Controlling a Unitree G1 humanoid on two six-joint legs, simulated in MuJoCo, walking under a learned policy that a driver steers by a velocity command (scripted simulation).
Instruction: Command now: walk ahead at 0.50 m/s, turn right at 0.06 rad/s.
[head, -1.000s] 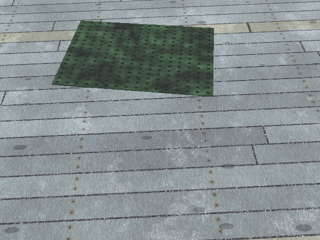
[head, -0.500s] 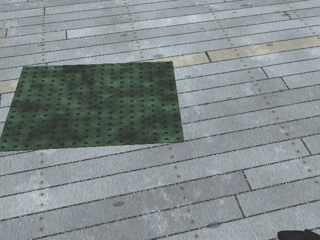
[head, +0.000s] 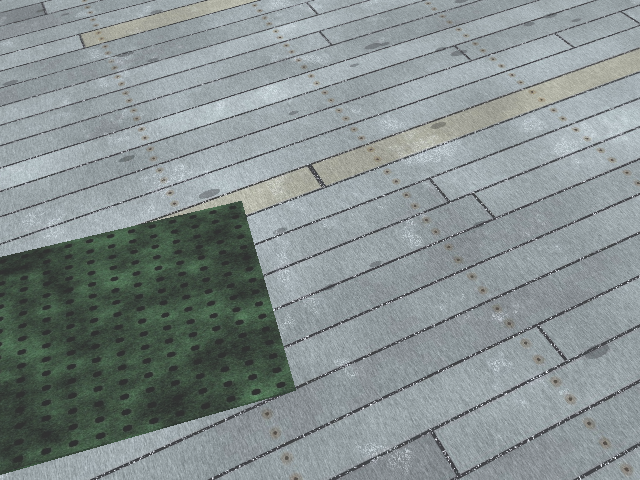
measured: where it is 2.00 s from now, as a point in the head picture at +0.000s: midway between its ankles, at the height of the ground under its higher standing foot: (316, 440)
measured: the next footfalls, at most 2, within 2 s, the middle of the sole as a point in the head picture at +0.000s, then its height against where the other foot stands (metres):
left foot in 0.44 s outside the picture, level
right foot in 0.94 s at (353, 386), level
